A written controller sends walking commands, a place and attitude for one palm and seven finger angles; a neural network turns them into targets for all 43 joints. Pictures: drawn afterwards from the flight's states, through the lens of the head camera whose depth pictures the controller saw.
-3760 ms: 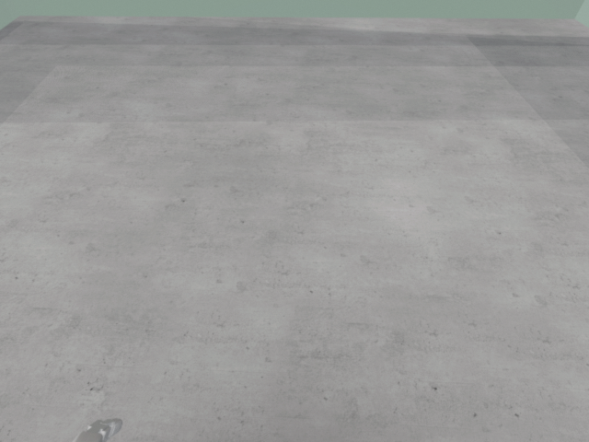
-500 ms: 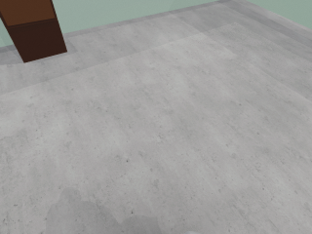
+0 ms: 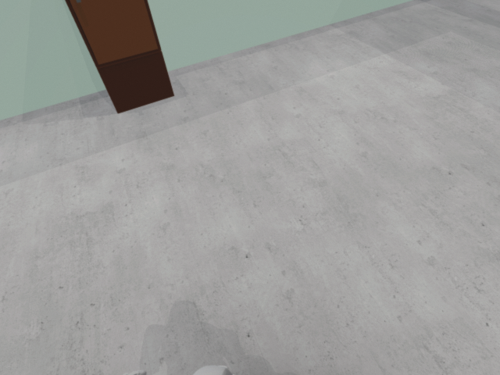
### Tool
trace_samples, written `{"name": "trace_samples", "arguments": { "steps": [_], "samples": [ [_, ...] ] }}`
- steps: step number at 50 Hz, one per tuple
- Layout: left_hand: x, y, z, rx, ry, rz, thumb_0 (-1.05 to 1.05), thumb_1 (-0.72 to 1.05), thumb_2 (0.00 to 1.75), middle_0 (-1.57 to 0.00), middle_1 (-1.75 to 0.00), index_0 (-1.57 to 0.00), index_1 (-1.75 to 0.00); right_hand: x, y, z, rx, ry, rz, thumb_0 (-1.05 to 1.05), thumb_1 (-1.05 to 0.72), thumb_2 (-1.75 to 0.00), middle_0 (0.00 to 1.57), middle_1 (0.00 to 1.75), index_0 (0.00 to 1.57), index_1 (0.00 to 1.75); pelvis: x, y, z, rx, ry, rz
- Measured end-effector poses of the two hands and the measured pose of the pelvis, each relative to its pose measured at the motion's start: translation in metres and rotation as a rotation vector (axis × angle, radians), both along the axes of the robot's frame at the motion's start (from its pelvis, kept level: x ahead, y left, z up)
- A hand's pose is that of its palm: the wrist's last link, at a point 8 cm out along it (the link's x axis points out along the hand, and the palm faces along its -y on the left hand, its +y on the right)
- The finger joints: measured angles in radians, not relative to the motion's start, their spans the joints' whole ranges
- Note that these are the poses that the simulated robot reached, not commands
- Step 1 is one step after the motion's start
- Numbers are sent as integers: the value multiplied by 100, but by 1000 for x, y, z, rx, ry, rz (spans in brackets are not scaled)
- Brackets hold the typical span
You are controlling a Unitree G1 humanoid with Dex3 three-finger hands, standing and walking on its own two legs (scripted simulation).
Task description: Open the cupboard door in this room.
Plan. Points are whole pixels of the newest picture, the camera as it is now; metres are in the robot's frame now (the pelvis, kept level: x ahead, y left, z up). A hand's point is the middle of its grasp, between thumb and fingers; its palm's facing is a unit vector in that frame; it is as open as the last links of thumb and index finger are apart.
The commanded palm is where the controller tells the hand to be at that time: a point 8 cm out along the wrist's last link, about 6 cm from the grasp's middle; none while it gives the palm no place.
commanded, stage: stand and wait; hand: left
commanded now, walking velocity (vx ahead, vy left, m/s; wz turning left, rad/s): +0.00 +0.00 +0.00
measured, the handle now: out of the picture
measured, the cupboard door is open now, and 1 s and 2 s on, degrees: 0 0 0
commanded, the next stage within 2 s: turn or walk to find it in 0.16 s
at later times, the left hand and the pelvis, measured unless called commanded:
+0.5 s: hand out of the picture -0.05 +0.22 -0.18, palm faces +0.13 -0.97 -0.21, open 7.3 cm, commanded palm none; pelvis -0.03 +0.03 +0.00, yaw +3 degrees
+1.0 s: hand out of the picture -0.06 +0.18 -0.17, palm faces +0.07 -0.98 -0.17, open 7.3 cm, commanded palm none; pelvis -0.05 +0.02 +0.00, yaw +2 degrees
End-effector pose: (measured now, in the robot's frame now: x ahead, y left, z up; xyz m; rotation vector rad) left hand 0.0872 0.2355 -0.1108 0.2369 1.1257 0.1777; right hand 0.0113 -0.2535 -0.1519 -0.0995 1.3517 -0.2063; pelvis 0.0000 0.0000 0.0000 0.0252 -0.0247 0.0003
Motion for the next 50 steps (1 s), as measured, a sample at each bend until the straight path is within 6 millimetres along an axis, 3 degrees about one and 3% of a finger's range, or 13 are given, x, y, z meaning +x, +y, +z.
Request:
{"name": "trace_samples", "arguments": {
  "steps": [8, 17, 20, 27, 34, 45, 50],
  "samples": [
    [-65, -1, -13, -35, 117, 81, 0, 92, 90, -20, -29, -21, -30, 12, 2, 6, -17, -1, 58, 0, -91, -90, 19, 30, 20, 30, -5, 2, 2, -4, -3, 30],
    [-135, 26, -46, -99, 252, 189, 0, 91, 90, -20, -29, -20, -30, 38, 49, 15, -44, -76, 160, 0, -91, -90, 19, 30, 20, 30, -18, 28, -6, -16, -15, 52],
    [-146, 31, -44, -101, 286, 191, 1, 91, 90, -20, -29, -20, -30, 42, 61, 21, -45, -109, 165, 0, -92, -90, 20, 30, 20, 30, -22, 32, -2, -18, -18, 50],
    [-151, 27, -37, -83, 263, 173, 0, 91, 90, -20, -29, -20, -30, 38, 64, 13, -12, -130, 169, 0, -92, -90, 20, 30, 20, 30, -34, 29, -3, 2, -14, 54],
    [-152, 8, -30, -91, 243, 138, 0, 91, 90, -20, -29, -20, -30, 7, 51, 6, 8, -95, 122, 0, -93, -90, 20, 30, 20, 30, -42, 24, 1, -14, -28, 50],
    [-153, -5, -34, -121, 262, 112, 1, 92, 90, -20, -29, -20, -30, -83, 50, 8, 14, 114, 66, 0, -91, -90, 20, 30, 20, 30, -50, 18, 3, -19, -20, 38],
    [-158, -5, -34, -121, 277, 114, 0, 92, 90, -20, -29, -20, -30, -109, 58, 8, 31, 175, 42, 0, -91, -90, 20, 30, 20, 30, -51, 19, 3, -21, -16, 37]
  ]
}}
